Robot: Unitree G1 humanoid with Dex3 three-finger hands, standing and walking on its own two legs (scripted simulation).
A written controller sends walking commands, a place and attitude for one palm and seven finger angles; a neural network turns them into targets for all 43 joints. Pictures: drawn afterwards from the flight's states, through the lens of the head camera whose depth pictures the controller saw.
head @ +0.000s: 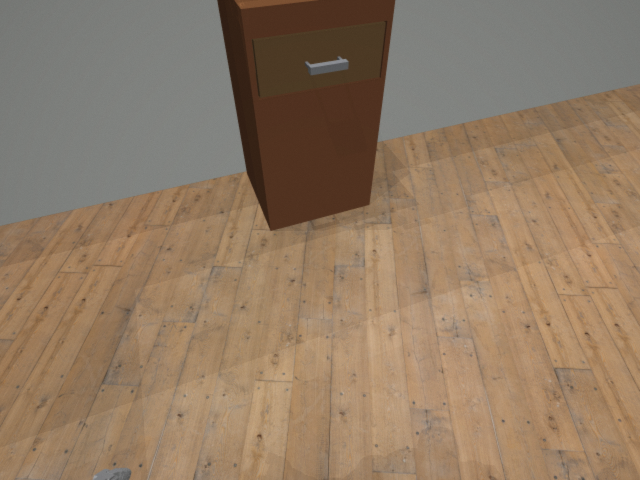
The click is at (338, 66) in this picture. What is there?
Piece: drawer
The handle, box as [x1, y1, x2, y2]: [305, 56, 348, 74]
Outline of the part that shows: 348,61 342,59 339,56 334,61 315,64 309,64 307,61 305,62 305,65 308,68 308,72 310,74 345,69 347,68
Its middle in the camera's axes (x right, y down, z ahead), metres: +0.01 -0.56 +1.25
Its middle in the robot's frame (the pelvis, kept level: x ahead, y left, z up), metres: +1.31 +0.06 -0.05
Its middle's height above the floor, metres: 0.72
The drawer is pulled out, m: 0.00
